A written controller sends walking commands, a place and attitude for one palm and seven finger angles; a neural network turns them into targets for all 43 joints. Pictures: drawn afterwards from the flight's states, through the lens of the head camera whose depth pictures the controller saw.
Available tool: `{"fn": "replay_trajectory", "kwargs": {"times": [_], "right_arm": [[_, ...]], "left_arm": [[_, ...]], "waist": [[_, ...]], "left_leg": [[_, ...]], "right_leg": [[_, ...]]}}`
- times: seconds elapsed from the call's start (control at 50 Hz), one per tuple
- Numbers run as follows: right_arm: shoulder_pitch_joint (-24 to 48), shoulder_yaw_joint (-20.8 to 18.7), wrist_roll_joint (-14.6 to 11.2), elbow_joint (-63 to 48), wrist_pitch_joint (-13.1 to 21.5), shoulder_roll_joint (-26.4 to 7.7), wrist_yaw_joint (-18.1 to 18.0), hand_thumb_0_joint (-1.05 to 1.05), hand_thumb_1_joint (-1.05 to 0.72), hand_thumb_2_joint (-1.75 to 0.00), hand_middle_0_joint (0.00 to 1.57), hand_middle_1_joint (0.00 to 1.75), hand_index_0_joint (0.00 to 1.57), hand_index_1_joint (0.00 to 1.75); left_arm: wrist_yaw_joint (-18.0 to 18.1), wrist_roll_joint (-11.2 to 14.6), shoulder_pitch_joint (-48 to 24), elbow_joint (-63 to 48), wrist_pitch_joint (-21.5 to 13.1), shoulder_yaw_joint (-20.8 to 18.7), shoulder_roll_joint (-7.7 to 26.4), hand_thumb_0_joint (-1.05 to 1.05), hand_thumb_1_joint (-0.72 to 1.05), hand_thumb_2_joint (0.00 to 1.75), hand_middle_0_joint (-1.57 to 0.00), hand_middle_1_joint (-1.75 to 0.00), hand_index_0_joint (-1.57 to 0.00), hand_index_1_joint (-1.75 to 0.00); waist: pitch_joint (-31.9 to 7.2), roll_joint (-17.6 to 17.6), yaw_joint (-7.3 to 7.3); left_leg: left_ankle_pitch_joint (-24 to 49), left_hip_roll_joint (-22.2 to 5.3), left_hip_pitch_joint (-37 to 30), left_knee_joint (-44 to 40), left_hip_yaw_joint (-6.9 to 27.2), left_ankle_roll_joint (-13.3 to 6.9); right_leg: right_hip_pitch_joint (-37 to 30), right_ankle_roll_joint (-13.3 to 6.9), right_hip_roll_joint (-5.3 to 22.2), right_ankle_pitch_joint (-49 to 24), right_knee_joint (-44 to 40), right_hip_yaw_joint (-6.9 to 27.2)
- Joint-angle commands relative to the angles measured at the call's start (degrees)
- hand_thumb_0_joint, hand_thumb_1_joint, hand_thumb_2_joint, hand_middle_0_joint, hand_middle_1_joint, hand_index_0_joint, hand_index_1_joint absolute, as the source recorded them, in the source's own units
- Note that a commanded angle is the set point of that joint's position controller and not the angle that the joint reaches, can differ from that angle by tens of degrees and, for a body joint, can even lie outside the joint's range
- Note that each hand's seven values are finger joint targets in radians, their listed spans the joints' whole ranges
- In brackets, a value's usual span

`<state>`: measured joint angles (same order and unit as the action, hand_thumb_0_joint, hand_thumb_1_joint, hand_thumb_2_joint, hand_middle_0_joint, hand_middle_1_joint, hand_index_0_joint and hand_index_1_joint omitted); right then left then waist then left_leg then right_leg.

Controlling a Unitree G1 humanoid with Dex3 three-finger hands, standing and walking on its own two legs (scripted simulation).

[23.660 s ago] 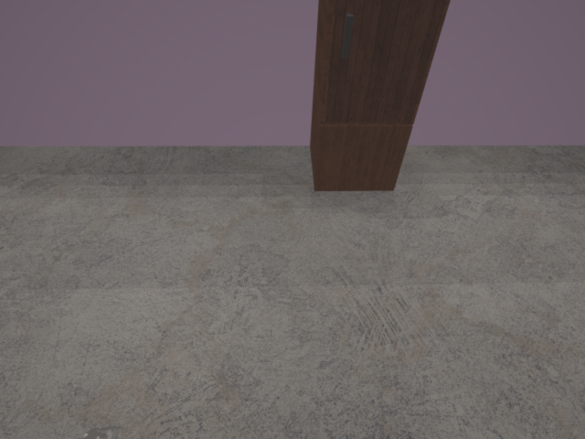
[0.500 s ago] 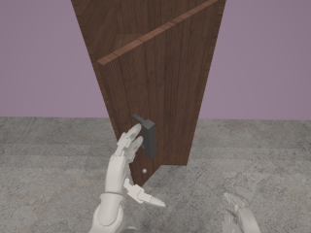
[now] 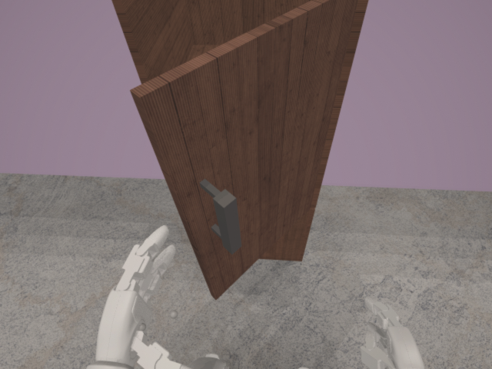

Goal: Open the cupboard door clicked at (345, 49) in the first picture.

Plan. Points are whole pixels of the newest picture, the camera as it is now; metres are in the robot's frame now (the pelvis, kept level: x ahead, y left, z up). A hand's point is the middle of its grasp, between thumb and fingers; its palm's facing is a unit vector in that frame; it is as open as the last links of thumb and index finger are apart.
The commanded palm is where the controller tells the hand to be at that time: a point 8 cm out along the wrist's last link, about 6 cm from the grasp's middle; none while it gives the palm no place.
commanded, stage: draw the hand back to the body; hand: left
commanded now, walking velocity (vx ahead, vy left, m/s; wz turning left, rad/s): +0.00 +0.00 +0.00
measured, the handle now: (220, 217) +0.33 +0.06 +0.08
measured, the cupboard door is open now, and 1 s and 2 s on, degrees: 49 49 49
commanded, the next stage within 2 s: step back with the hand held close in 1.66 s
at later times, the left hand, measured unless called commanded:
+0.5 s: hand (124, 307) +0.18 +0.16 +0.12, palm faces -0.05 -1.00 -0.06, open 16.3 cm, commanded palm +0.16 +0.22 +0.13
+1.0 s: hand (6, 273) +0.19 +0.26 +0.18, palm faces +0.30 -0.88 -0.37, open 12.5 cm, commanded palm +0.15 +0.31 +0.20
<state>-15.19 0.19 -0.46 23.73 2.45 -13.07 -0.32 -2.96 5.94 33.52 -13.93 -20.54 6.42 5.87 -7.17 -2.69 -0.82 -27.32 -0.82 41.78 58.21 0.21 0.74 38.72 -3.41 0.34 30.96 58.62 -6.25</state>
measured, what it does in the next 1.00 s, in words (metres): rises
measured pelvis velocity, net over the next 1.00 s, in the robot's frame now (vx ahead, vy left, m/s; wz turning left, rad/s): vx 0.01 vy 0.05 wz -0.02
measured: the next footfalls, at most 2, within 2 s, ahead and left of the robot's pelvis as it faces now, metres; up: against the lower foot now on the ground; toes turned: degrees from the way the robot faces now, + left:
none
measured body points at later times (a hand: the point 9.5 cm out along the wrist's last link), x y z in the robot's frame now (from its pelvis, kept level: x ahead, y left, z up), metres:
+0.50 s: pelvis +0.00 +0.03 +0.02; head +0.00 +0.01 +0.47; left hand +0.18 +0.21 +0.12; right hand +0.17 -0.20 -0.05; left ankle +0.02 +0.13 -0.67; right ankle -0.01 -0.08 -0.67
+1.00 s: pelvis +0.01 +0.05 +0.06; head -0.01 +0.04 +0.51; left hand +0.17 +0.31 +0.20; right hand +0.19 -0.15 -0.02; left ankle +0.01 +0.13 -0.67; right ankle -0.01 -0.08 -0.67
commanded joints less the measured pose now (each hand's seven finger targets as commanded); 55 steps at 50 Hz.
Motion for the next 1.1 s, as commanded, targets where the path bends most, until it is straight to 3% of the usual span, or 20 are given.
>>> {"fn": "replay_trajectory", "kwargs": {"times": [0.0,0.06,0.08,0.14,0.18,0.22,0.26,0.32,0.38,0.42,0.48,0.56,0.58,0.6,0.64,0.66,0.8,0.9,1.0,1.08], "right_arm": [[2.83,-1.83,-0.02,-9.17,4.89,-5.26,-1.09,0.00,-0.90,-0.90,0.20,0.30,0.20,0.30],[3.04,-1.98,-0.05,-9.50,5.75,-5.26,-1.28,0.00,-0.90,-0.90,0.20,0.30,0.20,0.30],[2.80,-2.21,-0.16,-9.69,5.67,-5.32,-1.34,0.00,-0.90,-0.90,0.20,0.30,0.20,0.30],[3.40,-2.15,-0.69,-10.91,4.98,-4.77,-1.61,0.00,-0.90,-0.90,0.20,0.30,0.20,0.30],[3.64,-1.72,-1.12,-11.33,4.84,-4.49,-1.81,0.00,-0.90,-0.90,0.20,0.30,0.20,0.30],[4.37,-1.46,-1.50,-11.11,4.91,-4.61,-2.17,0.00,-0.90,-0.90,0.20,0.30,0.20,0.30],[4.20,-1.08,-1.68,-10.84,5.29,-4.80,-2.35,0.00,-0.90,-0.90,0.20,0.30,0.20,0.30],[4.47,-0.80,-1.80,-10.33,6.17,-5.67,-2.84,0.00,-0.90,-0.90,0.20,0.30,0.20,0.30],[4.17,-0.39,-1.80,-10.19,6.80,-5.96,-3.07,0.00,-0.90,-0.90,0.20,0.30,0.20,0.30],[4.54,-0.45,-1.79,-9.74,7.01,-5.98,-3.25,0.00,-0.90,-0.90,0.20,0.30,0.20,0.30],[4.59,-0.04,-2.02,-9.64,7.71,-5.46,-3.28,0.00,-0.90,-0.90,0.20,0.30,0.20,0.30],[4.91,0.24,-2.37,-8.68,8.80,-5.66,-3.32,0.00,-0.90,-0.90,0.20,0.30,0.20,0.30],[4.78,0.07,-1.50,-8.23,7.52,-5.63,-4.72,0.00,-0.90,-0.90,0.20,0.30,0.20,0.30],[4.44,0.59,-1.23,-8.40,7.12,-4.55,-5.12,0.00,-0.90,-0.90,0.20,0.30,0.20,0.30],[4.58,0.84,-1.05,-7.43,6.73,-4.74,-5.11,0.00,-0.90,-0.90,0.20,0.30,0.20,0.30],[4.80,0.86,-0.95,-6.91,6.36,-5.02,-5.11,0.00,-0.90,-0.90,0.20,0.30,0.20,0.30],[7.56,1.46,-0.21,-4.19,6.38,-5.25,-6.01,0.00,-0.90,-0.90,0.20,0.30,0.20,0.30],[8.84,1.76,0.17,-1.70,7.62,-5.24,-5.65,0.00,-0.90,-0.90,0.20,0.30,0.20,0.30],[9.92,1.12,0.43,0.45,7.84,-5.71,-5.08,0.00,-0.90,-0.90,0.20,0.30,0.20,0.30],[10.57,0.59,0.52,1.52,7.10,-5.93,-4.81,0.00,-0.90,-0.90,0.20,0.30,0.20,0.30]], "left_arm": [[-2.87,1.09,-5.17,-13.34,-5.38,0.29,2.81,0.00,-0.50,0.30,-0.15,-0.30,-0.15,-0.30],[-2.65,1.18,-5.61,-13.13,-5.28,0.68,2.36,0.00,-0.50,0.30,-0.15,-0.30,-0.15,-0.30],[-2.12,1.42,-4.43,-14.45,-5.03,-2.36,4.87,0.00,-0.50,0.30,-0.15,-0.30,-0.15,-0.30],[-0.33,1.51,-1.61,-17.54,-2.50,-5.84,7.27,0.00,-0.50,0.30,-0.15,-0.30,-0.15,-0.30],[0.53,1.80,-2.19,-19.40,-0.63,-5.56,6.91,0.00,-0.50,0.30,-0.15,-0.30,-0.15,-0.30],[0.72,2.71,-1.64,-18.36,1.23,-6.45,6.70,0.00,-0.50,0.30,-0.15,-0.30,-0.15,-0.30],[-0.03,3.44,-1.46,-17.97,2.45,-5.41,5.72,0.00,-0.50,0.30,-0.15,-0.30,-0.15,-0.30],[-1.82,4.03,-2.62,-17.57,4.16,-5.19,6.32,0.00,-0.50,0.30,-0.15,-0.30,-0.15,-0.30],[-3.30,4.34,-2.60,-18.73,5.57,-6.89,8.39,0.00,-0.50,0.30,-0.15,-0.30,-0.15,-0.30],[-3.39,4.84,-2.80,-19.45,6.28,-10.64,11.09,0.00,-0.50,0.30,-0.15,-0.30,-0.15,-0.30],[-3.37,6.10,-3.74,-22.60,6.43,-12.72,11.39,0.00,-0.47,0.32,-0.15,-0.30,-0.15,-0.30],[-4.49,8.21,-4.24,-24.12,6.89,-14.39,11.98,0.00,-0.32,0.37,-0.16,-0.30,-0.16,-0.30],[1.82,-0.19,-2.29,-27.31,9.39,-15.17,20.09,0.00,-0.29,0.39,-0.16,-0.30,-0.16,-0.30],[4.38,-0.88,0.47,-27.17,11.31,-12.59,14.90,0.00,-0.26,0.40,-0.16,-0.30,-0.16,-0.30],[6.32,-2.11,0.27,-25.26,13.56,-10.44,12.40,0.00,-0.18,0.43,-0.16,-0.30,-0.16,-0.30],[7.21,-2.65,-0.62,-25.16,14.01,-11.11,13.14,0.00,-0.15,0.45,-0.16,-0.30,-0.16,-0.30],[10.68,-4.12,-5.15,-23.72,14.29,-17.09,17.77,0.00,0.09,0.55,-0.17,-0.30,-0.17,-0.30],[11.39,-4.24,-6.67,-25.67,13.97,-19.46,18.85,0.00,0.27,0.63,-0.18,-0.30,-0.18,-0.30],[11.43,-3.77,-6.07,-22.40,14.06,-23.25,19.83,0.00,0.44,0.70,-0.18,-0.30,-0.18,-0.30],[11.23,-3.53,-8.71,-21.41,13.72,-26.55,21.30,0.00,0.58,0.76,-0.19,-0.30,-0.19,-0.30]], "waist": [[-7.24,6.23,3.21],[-8.35,5.60,2.59],[-10.15,5.77,1.48],[-13.40,3.84,-0.57],[-12.22,3.07,-0.33],[-9.79,5.05,-0.11],[-5.91,5.89,0.69],[-3.13,7.07,1.39],[-2.31,4.69,0.84],[-3.22,3.77,-0.13],[-4.59,-0.05,-0.76],[-3.97,-1.23,-0.60],[-4.15,-2.40,-2.74],[-2.39,-1.54,-1.54],[0.73,-0.01,-0.73],[1.23,-0.21,-0.76],[2.83,1.96,-1.51],[2.11,-3.72,-2.02],[4.46,0.95,-2.50],[5.21,-0.62,-2.76]], "left_leg": [[10.78,2.20,-1.37,-2.17,1.29,-2.08],[9.48,2.14,-1.27,-1.85,1.36,-2.18],[10.13,2.04,-1.81,-2.37,1.26,-2.07],[12.97,2.13,-5.27,-4.98,0.56,-2.26],[12.89,2.11,-6.77,-6.55,0.43,-2.36],[11.76,1.90,-6.64,-7.64,0.79,-2.42],[10.29,1.74,-6.94,-8.70,0.88,-2.39],[9.07,1.42,-8.07,-10.09,1.55,-2.62],[8.58,1.40,-9.40,-11.82,1.77,-2.58],[9.33,1.39,-10.42,-12.54,1.74,-2.48],[11.48,1.39,-13.52,-13.97,1.83,-2.21],[13.24,1.06,-15.84,-15.57,2.48,-1.89],[14.66,0.34,-17.44,-18.17,2.04,-2.22],[15.72,0.44,-19.13,-19.02,2.02,-2.32],[15.57,-0.08,-20.10,-20.28,2.45,-2.32],[15.47,-0.25,-20.70,-21.36,2.68,-2.25],[14.35,-0.46,-26.39,-28.70,3.26,-2.15],[19.64,-0.82,-31.52,-32.73,3.66,-1.29],[23.57,-1.33,-33.13,-35.72,3.24,-0.93],[24.58,-1.24,-34.66,-37.39,2.54,-0.78]], "right_leg": [[-4.74,4.14,1.45,-21.80,-11.17,9.72],[-3.01,3.50,1.08,-16.46,-10.77,9.31],[-4.66,3.33,0.98,-16.66,-10.87,9.30],[-8.89,2.87,0.46,-19.53,-11.12,8.35],[-9.21,2.83,0.06,-19.39,-11.93,7.40],[-9.38,2.97,-0.17,-17.34,-13.58,7.04],[-8.12,3.33,-0.28,-15.74,-15.05,6.54],[-7.32,3.21,-0.64,-12.55,-16.79,6.06],[-7.59,2.85,-0.91,-11.22,-17.07,5.13],[-9.24,2.62,-0.95,-11.54,-17.50,5.04],[-10.58,2.22,-1.34,-14.46,-17.17,3.79],[-11.52,2.10,-1.81,-16.73,-17.69,2.59],[-13.75,1.37,0.03,-17.19,-21.26,5.70],[-13.65,1.61,0.29,-17.71,-22.41,4.91],[-13.59,1.99,0.17,-17.02,-23.58,4.19],[-14.37,2.01,0.07,-16.72,-24.23,3.82],[-21.12,1.89,0.05,-15.39,-29.78,3.38],[-26.01,1.61,0.07,-19.05,-32.31,3.30],[-29.38,1.74,-0.39,-21.57,-35.18,2.98],[-31.30,1.66,-0.44,-22.66,-37.03,3.30]]}}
